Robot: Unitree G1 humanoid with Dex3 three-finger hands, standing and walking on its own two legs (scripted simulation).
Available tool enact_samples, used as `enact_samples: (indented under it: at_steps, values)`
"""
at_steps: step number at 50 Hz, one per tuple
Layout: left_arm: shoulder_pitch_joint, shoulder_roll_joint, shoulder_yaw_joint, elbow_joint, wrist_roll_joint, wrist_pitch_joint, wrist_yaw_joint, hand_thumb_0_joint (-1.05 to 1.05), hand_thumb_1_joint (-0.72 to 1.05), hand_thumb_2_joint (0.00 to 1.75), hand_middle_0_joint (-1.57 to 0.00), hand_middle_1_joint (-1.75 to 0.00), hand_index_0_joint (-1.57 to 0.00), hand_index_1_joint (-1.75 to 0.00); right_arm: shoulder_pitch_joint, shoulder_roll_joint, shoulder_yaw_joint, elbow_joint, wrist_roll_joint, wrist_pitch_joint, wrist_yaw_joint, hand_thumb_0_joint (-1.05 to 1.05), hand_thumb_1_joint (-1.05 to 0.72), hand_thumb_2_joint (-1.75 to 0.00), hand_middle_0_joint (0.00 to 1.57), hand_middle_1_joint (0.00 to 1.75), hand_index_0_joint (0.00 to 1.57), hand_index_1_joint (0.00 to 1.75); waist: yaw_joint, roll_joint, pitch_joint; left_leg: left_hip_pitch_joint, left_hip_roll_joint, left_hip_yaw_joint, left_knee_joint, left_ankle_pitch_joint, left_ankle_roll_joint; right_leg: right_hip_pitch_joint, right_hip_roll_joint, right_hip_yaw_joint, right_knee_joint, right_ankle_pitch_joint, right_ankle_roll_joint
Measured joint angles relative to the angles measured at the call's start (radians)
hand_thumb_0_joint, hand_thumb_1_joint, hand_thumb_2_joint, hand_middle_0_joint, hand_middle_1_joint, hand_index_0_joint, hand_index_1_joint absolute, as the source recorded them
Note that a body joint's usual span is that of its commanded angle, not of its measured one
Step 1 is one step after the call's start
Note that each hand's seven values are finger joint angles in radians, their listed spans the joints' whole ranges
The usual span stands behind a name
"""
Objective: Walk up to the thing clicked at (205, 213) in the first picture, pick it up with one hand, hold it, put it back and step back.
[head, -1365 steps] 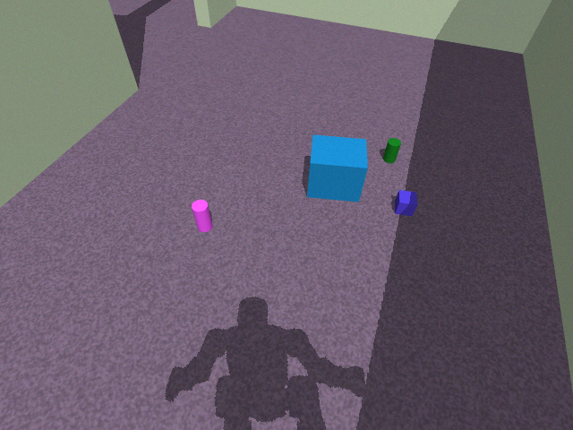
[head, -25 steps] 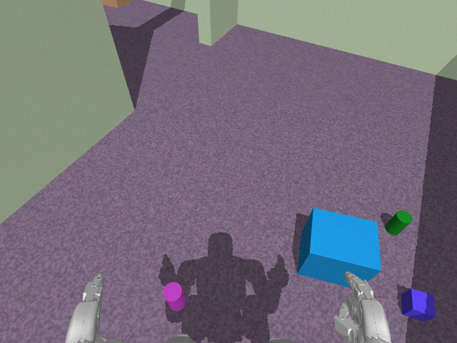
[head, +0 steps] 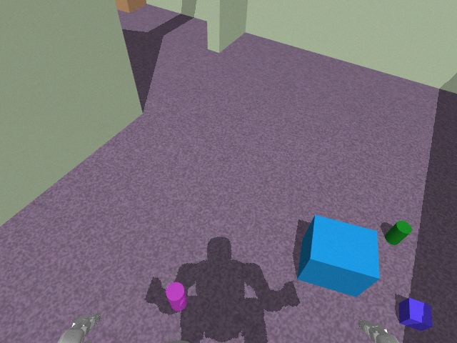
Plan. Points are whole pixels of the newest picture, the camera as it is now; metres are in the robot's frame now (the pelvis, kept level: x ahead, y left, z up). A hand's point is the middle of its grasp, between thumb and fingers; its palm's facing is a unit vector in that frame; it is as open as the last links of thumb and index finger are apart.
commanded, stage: stand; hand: left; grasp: from the side
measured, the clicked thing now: (177, 297) +0.38 +0.19 -0.67
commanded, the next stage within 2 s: step back in 1.96 s
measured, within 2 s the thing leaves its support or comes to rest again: neither
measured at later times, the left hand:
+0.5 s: hand out of the picture +0.04 +0.25 -0.13, palm faces -0.01 -0.94 -0.34, open 7.4 cm
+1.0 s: hand out of the picture +0.06 +0.25 -0.13, palm faces -0.03 -0.94 -0.33, open 7.4 cm
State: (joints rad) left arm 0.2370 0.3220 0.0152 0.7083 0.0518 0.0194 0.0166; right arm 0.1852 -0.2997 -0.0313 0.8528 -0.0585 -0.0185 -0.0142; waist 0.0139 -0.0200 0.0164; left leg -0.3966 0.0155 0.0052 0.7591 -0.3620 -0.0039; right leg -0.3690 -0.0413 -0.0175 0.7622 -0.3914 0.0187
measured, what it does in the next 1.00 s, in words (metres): stands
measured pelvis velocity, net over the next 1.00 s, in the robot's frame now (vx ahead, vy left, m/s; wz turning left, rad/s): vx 0.00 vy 0.00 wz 0.00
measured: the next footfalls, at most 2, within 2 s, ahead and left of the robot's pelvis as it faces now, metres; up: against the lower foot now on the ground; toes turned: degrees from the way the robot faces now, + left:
none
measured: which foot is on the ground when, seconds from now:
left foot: down 0.00-1.00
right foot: down 0.00-1.00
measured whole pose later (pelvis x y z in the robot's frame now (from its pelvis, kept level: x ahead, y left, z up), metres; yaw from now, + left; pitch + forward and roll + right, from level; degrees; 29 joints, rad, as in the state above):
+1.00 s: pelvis +0.00 +0.00 +0.04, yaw +0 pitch -3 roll +0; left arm 0.11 0.33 0.00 1.17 0.02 -0.01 0.00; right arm 0.12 -0.32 -0.01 1.16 -0.02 -0.01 -0.01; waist 0.00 0.00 0.06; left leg -0.14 0.01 0.01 0.34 -0.15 0.00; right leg -0.12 -0.04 -0.02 0.35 -0.18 0.03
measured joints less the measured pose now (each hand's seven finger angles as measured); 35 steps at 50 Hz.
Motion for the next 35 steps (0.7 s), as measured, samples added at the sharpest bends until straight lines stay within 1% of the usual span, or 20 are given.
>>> enact_samples:
  at_steps: [4,7,16,25,35]
  values:
    - [0.007,0.008,0.006,0.118,-0.004,-0.014,-0.001,0.01,0.85,0.88,-0.2,-0.3,-0.2,-0.3,0.01,-0.012,-0.007,0.06,0.006,0.007,0.002,0.0,-0.9,-0.9,0.21,0.3,0.21,0.3,-0.001,0.007,0.011,0.06,-0.002,0.002,-0.082,0.038,0.001,0.062,-0.001,-0.001,-0.086,0.041,0.005]
    - [0.007,0.009,0.004,0.189,-0.011,-0.019,0.0,0.01,0.87,0.89,-0.2,-0.3,-0.2,-0.3,0.012,-0.013,-0.004,0.102,0.012,0.008,0.003,0.0,-0.9,-0.9,0.21,0.3,0.2,0.3,-0.001,0.009,0.023,0.105,-0.007,0.003,-0.146,0.07,0.003,0.105,-0.005,-0.001,-0.146,0.07,0.007]
    - [-0.023,-0.001,-0.011,0.343,-0.021,-0.02,-0.003,0.01,0.9,0.89,-0.2,-0.3,-0.2,-0.3,-0.008,-0.002,0.011,0.21,0.025,0.018,0.005,0.0,-0.9,-0.9,0.21,0.3,0.21,0.3,0.002,0.021,0.039,0.204,-0.014,0.005,-0.298,0.149,0.004,0.199,-0.01,-0.003,-0.288,0.144,0.012]
    - [-0.063,-0.003,-0.015,0.417,-0.021,-0.028,-0.004,0.01,0.9,0.89,-0.2,-0.3,-0.2,-0.3,-0.036,-0.002,0.014,0.264,0.031,0.018,0.008,0.0,-0.9,-0.9,0.21,0.3,0.21,0.3,0.0,0.029,0.044,0.241,-0.013,0.002,-0.366,0.188,0.001,0.237,-0.007,-0.008,-0.356,0.182,0.011]
    - [-0.1,0.002,-0.014,0.445,-0.023,-0.032,-0.006,0.0,0.9,0.89,-0.2,-0.3,-0.2,-0.3,-0.052,-0.015,0.015,0.294,0.035,0.018,0.008,0.0,-0.9,-0.9,0.21,0.3,0.21,0.3,-0.004,0.026,0.043,0.251,-0.007,0.001,-0.393,0.203,-0.001,0.252,-0.001,-0.01,-0.393,0.203,0.01]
